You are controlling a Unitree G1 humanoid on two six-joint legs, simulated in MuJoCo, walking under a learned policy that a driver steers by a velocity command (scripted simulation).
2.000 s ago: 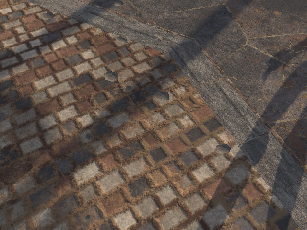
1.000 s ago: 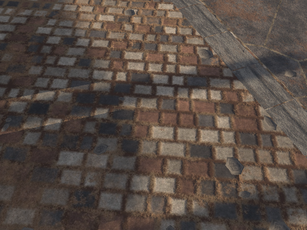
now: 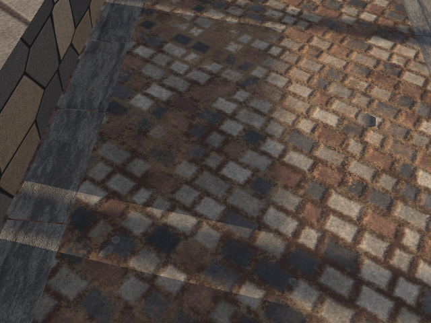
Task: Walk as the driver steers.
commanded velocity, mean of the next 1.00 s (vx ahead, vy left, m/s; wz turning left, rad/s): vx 0.50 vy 0.00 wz -0.37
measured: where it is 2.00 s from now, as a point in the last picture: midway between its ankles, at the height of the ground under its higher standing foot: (303, 165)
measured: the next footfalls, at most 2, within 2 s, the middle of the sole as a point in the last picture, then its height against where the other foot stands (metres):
right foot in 0.38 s outside the picture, level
left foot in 0.86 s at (227, 248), level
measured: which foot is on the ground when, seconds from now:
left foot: down 0.00-0.40, up 0.42-0.84, down 0.86-1.00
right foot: up 0.00-0.36, down 0.38-0.86, up 0.88-1.00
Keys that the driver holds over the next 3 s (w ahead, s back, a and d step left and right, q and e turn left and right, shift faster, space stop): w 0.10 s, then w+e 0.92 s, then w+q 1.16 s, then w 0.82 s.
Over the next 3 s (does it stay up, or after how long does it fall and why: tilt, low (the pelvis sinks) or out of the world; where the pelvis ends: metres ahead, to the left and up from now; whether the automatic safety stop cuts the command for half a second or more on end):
stays up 1.62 -0.22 0.00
